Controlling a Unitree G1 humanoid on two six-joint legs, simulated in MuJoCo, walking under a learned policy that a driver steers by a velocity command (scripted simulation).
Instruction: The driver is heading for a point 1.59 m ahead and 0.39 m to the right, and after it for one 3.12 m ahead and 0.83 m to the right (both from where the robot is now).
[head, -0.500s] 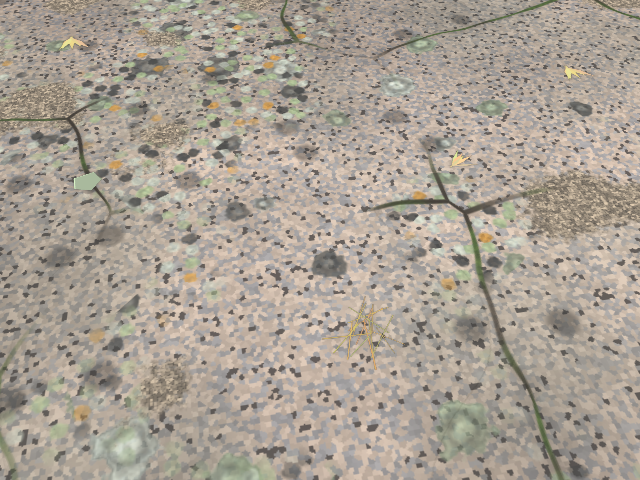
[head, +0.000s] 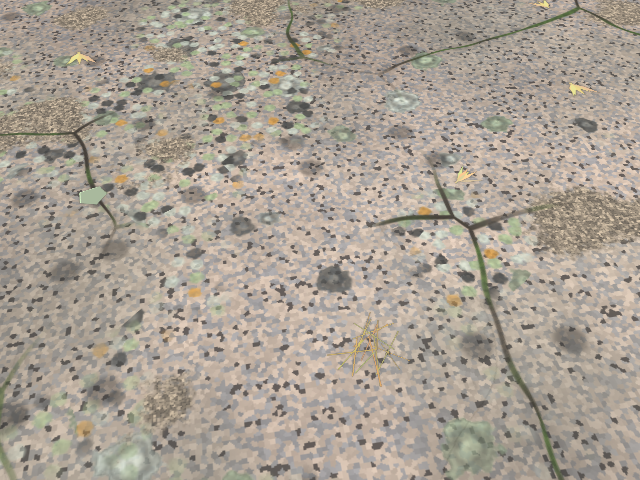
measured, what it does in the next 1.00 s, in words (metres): walks ahead: left foot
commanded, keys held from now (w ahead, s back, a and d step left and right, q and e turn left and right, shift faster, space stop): w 0.52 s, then w+e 0.48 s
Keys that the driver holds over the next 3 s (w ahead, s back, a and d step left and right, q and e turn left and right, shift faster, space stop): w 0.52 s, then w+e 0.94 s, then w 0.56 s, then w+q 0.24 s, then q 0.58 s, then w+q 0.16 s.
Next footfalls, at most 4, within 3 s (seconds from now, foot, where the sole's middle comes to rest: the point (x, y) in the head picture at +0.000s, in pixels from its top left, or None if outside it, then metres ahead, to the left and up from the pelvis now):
0.52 left None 0.40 0.12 -0.77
1.10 right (393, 417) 0.68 -0.13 -0.77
1.56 left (352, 296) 1.02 -0.06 -0.77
2.08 right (485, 270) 1.10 -0.42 -0.77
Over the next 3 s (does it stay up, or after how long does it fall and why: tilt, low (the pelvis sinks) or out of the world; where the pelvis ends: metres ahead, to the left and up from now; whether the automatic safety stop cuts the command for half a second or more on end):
stays up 1.29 -0.40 0.00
